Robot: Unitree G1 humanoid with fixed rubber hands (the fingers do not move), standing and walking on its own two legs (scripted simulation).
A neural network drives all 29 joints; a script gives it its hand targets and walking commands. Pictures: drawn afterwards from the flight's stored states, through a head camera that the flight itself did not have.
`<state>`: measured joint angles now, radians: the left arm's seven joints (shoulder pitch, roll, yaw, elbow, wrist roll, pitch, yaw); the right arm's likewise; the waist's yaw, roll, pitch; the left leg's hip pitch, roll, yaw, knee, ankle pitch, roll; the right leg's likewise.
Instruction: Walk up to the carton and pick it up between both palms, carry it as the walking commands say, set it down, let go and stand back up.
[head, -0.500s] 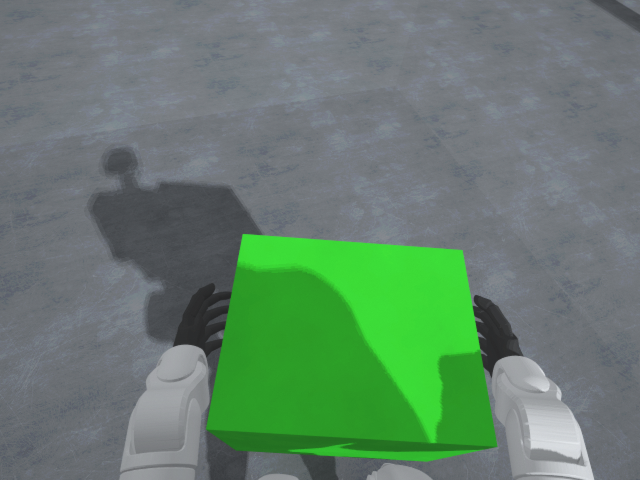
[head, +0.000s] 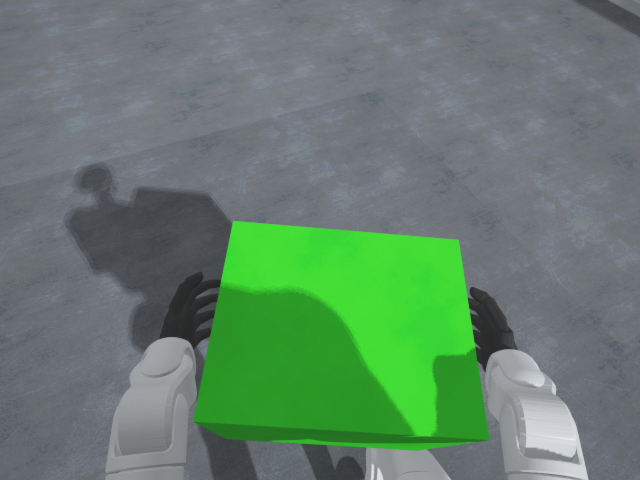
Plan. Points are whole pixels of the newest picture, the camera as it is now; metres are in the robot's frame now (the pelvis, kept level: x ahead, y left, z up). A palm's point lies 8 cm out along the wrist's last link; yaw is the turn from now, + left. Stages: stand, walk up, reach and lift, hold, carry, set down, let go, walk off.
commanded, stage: carry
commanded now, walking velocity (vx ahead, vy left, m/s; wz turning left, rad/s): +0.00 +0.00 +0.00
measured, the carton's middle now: (334, 346) +0.29 +0.01 -0.05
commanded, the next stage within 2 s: none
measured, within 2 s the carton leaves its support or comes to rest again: neither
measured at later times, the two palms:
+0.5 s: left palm (163, 157) +0.56 +0.30 +0.02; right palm (391, 171) +0.56 -0.07 +0.02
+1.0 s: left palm (159, 50) +0.87 +0.39 +0.02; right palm (339, 63) +0.87 +0.01 +0.02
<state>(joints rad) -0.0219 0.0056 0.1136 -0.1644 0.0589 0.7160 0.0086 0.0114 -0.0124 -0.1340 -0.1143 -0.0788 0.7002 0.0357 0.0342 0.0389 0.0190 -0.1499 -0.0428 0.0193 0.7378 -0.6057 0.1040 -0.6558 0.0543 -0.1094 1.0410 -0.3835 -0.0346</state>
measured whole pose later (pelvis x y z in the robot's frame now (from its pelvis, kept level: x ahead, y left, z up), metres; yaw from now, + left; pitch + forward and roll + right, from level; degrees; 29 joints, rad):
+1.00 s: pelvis +0.61 +0.19 +0.01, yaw +0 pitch +5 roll -5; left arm -0.03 -0.01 0.13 -0.12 0.08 0.70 -0.01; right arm 0.00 -0.01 -0.14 -0.08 -0.08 0.69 0.03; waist 0.05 0.03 0.02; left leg -0.25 -0.03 -0.05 0.73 -0.56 0.08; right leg -0.64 0.04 -0.13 1.28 -0.61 -0.12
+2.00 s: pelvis +1.17 +0.19 -0.01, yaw +13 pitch +4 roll +3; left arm 0.10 -0.04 0.20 -0.54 -0.03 1.10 0.02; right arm 0.10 0.04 -0.13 -0.52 0.00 1.13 -0.02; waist 0.03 0.00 -0.02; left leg -0.50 -0.05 -0.02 0.88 -0.38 0.07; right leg -0.48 -0.03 -0.10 1.01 -0.64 -0.07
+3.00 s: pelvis +1.51 +0.13 +0.02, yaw +42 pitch -4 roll +9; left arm 0.11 -0.11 0.24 -0.54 -0.02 1.10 0.01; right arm 0.00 0.00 -0.13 -0.54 0.00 1.21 -0.02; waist -0.03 0.00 0.04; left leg -0.58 -0.05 0.13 1.22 -0.31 0.09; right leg -0.11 -0.14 -0.23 0.68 -0.51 -0.07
